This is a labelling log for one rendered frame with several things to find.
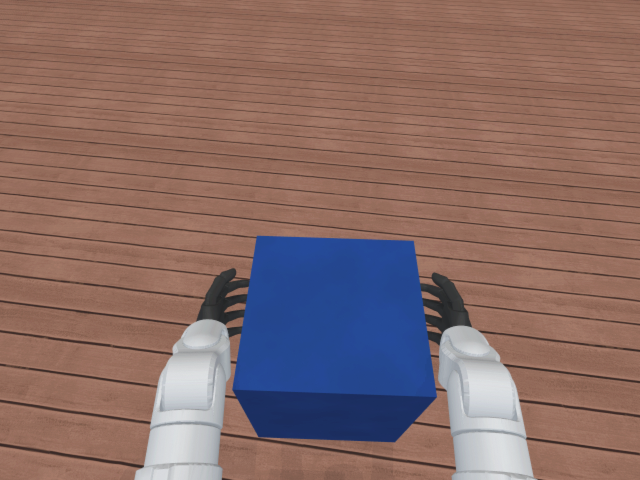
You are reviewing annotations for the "carton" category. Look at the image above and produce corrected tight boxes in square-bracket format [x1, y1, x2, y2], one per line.
[232, 236, 437, 442]

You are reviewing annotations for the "robot right hand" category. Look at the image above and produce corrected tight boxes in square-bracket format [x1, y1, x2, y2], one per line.
[420, 273, 472, 346]

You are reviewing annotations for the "right robot forearm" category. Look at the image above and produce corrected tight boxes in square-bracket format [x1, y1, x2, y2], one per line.
[438, 326, 538, 480]

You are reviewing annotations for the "robot left hand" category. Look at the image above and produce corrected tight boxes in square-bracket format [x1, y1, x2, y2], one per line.
[196, 268, 250, 337]

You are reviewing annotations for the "left robot forearm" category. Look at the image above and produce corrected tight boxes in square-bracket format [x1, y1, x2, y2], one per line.
[134, 319, 231, 480]

